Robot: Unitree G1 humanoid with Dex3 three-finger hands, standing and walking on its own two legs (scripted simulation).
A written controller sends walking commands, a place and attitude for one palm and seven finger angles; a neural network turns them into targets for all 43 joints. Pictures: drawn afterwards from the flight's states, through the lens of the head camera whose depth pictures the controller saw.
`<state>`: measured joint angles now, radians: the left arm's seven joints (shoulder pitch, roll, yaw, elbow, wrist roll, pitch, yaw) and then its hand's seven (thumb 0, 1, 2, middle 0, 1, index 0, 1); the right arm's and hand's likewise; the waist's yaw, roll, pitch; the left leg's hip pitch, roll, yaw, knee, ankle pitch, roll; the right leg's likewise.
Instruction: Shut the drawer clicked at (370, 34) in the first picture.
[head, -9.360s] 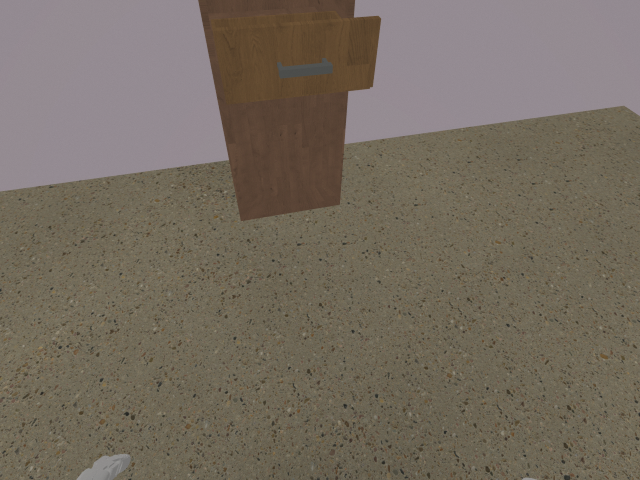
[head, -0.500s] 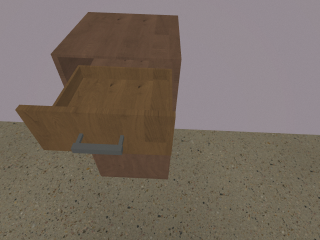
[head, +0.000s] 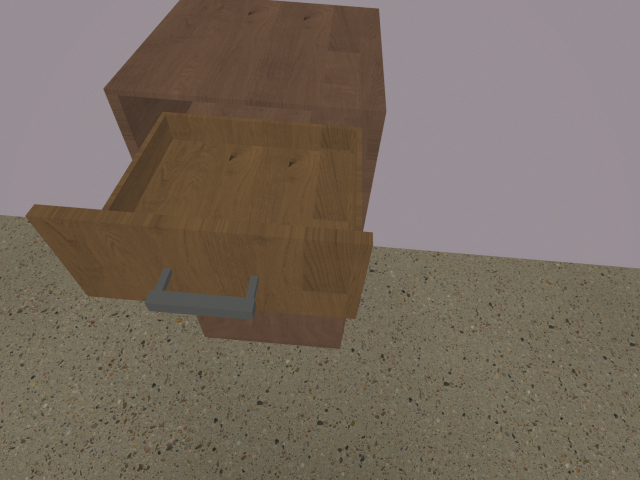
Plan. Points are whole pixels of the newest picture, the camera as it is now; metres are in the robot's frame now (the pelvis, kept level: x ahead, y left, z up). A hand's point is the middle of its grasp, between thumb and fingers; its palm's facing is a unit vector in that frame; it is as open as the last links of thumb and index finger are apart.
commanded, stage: come to a stop and stand still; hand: left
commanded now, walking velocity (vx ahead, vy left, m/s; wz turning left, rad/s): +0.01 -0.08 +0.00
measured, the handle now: (205, 291) +0.33 +0.18 +0.03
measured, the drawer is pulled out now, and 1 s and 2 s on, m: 0.28 0.28 0.28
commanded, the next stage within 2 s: look again from close up in 0.68 s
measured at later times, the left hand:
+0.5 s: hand out of the picture -0.08 +0.13 -0.17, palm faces +0.05 -0.99 -0.15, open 7.4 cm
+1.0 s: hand out of the picture -0.07 +0.15 -0.17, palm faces +0.04 -0.98 -0.21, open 7.4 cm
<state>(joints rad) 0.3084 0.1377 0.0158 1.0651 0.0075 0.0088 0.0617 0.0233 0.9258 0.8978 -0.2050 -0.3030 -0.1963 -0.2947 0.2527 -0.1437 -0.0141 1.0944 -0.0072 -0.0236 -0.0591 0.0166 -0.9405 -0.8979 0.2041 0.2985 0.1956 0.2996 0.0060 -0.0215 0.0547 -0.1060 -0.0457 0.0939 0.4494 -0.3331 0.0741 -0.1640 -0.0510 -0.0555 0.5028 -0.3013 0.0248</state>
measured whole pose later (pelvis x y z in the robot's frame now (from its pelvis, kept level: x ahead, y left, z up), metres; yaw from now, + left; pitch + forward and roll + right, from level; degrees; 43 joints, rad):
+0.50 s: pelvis -0.06 -0.02 +0.01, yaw +0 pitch -2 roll +0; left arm 0.35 0.12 -0.01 1.09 0.01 -0.01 0.04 0.01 0.92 0.90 -0.20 -0.30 -0.19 -0.29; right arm 0.32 -0.11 0.01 1.16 -0.01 0.00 -0.02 0.00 -0.91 -0.90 0.20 0.30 0.19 0.30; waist 0.00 -0.02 0.03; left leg -0.15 -0.02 0.09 0.39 -0.20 0.04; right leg -0.19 -0.03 -0.07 0.41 -0.18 -0.01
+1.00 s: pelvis -0.05 -0.01 +0.00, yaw +0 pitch -1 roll +0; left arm 0.36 0.11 -0.01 1.10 0.02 -0.02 0.04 0.01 0.91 0.90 -0.20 -0.30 -0.20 -0.29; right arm 0.35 -0.14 0.00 1.07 -0.02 -0.01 -0.02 0.02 -0.92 -0.90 0.20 0.30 0.19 0.30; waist -0.01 0.05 -0.03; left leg -0.22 -0.04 0.09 0.52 -0.28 0.07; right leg -0.26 -0.05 -0.06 0.53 -0.25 0.00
